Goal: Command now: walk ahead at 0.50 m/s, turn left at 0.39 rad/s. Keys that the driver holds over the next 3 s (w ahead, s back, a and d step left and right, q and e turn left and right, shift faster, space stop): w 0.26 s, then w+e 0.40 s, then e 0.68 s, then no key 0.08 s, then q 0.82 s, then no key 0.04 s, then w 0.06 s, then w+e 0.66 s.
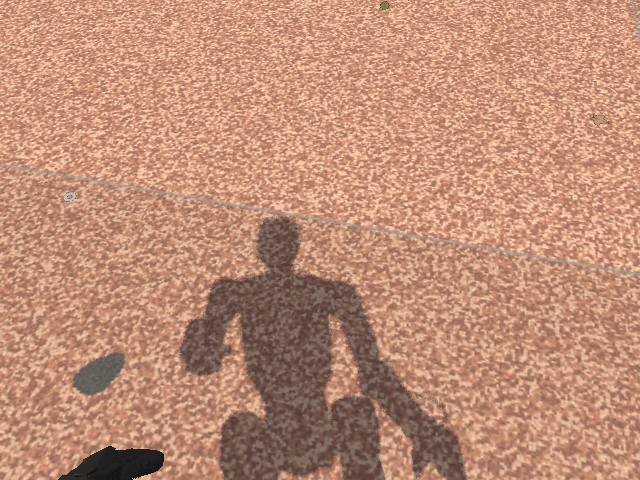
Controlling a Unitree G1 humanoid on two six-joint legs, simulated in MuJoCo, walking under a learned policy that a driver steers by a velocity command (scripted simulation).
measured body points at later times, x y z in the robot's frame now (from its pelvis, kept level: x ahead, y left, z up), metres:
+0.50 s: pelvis +0.25 +0.02 +0.01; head +0.28 +0.03 +0.46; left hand +0.19 +0.27 -0.13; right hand +0.48 -0.20 -0.07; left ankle +0.35 +0.11 -0.72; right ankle +0.12 -0.11 -0.71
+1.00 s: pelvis +0.45 -0.01 +0.00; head +0.49 -0.04 +0.44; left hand +0.68 +0.17 -0.11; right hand +0.40 -0.28 -0.14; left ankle +0.35 +0.12 -0.67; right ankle +0.52 -0.10 -0.72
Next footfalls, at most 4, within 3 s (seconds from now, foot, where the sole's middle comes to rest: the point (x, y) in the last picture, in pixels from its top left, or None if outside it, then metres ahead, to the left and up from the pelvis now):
0.48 left None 0.38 0.11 -0.76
0.96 right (367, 425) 0.56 -0.11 -0.76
1.50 left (279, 421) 0.59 0.07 -0.76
1.92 right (361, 478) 0.46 -0.09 -0.76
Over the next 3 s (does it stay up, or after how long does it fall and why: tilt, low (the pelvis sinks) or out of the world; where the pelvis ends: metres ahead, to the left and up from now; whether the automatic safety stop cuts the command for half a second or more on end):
stays up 0.69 -0.05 0.00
